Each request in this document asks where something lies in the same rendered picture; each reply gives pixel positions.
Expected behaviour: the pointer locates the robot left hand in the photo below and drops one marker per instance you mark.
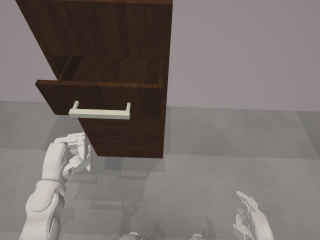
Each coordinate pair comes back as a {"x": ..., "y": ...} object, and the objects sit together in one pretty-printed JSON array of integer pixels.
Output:
[{"x": 58, "y": 156}]

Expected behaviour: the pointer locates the robot right hand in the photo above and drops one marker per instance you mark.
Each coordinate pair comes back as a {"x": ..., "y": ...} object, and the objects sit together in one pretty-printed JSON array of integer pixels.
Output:
[{"x": 256, "y": 224}]

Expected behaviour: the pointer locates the cabinet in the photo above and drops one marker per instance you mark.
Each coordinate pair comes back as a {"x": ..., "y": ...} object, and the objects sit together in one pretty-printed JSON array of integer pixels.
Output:
[{"x": 139, "y": 29}]

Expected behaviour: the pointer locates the handle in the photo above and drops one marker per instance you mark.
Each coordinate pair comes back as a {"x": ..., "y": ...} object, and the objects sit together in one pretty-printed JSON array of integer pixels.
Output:
[{"x": 99, "y": 113}]

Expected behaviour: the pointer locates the robot left forearm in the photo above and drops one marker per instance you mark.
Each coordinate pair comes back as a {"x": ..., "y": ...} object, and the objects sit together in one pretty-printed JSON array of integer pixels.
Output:
[{"x": 43, "y": 210}]

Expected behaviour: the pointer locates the drawer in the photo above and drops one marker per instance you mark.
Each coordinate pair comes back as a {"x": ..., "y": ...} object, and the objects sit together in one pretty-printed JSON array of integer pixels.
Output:
[{"x": 106, "y": 83}]

